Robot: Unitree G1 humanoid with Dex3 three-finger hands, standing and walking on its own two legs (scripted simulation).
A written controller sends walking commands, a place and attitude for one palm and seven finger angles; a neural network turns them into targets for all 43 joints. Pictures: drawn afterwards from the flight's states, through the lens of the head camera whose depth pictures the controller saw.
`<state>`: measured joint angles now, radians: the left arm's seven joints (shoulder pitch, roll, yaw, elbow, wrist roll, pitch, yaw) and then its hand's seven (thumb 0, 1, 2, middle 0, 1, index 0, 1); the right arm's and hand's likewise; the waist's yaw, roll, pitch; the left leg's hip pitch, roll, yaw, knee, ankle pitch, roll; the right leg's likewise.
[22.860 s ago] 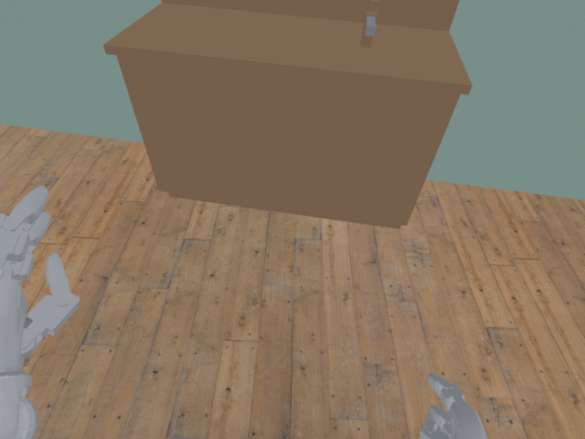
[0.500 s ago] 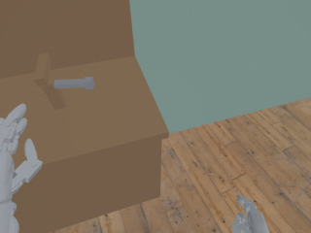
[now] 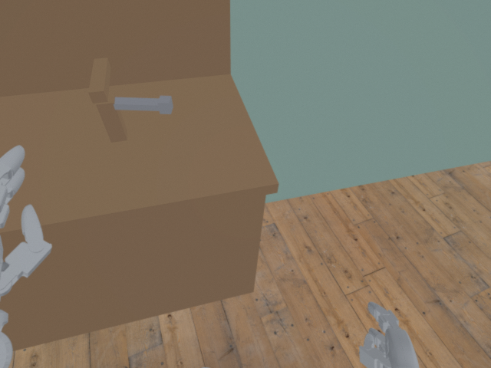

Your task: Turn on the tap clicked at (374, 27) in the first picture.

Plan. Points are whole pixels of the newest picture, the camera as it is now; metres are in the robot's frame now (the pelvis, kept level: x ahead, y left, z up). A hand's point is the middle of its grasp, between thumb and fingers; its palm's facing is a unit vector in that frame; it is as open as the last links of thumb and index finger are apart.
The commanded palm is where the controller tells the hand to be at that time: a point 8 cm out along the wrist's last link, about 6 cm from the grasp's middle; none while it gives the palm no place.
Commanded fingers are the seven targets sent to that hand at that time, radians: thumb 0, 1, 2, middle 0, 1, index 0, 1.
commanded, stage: step back with the hand held close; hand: left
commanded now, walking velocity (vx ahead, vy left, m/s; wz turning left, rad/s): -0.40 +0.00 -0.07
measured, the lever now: (165, 104) +0.60 +0.22 +0.10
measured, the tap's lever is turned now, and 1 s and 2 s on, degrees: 75 75 75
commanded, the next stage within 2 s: stop stepping back and stand still in 0.30 s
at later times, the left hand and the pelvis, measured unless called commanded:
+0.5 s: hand (52, 361) +0.10 +0.20 +0.16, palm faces +0.24 -0.86 -0.45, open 7.4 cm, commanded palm +0.05 +0.24 +0.18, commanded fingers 0.00 0.90 0.90 -0.20 -0.30 -0.20 -0.30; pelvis -0.13 -0.02 +0.00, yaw -6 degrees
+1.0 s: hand out of the picture +0.02 +0.22 +0.17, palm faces +0.40 -0.82 -0.40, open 7.4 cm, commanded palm -0.04 +0.26 +0.18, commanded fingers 0.00 0.90 0.90 -0.20 -0.30 -0.20 -0.30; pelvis -0.20 -0.02 +0.00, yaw -1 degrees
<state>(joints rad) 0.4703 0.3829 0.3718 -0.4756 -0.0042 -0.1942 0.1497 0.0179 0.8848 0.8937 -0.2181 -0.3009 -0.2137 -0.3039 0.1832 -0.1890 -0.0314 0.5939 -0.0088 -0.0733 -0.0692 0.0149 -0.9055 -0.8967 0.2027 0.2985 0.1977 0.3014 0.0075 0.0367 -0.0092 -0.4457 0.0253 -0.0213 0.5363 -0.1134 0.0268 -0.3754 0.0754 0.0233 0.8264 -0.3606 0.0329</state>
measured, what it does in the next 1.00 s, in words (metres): walks backwards: right foot, then left foot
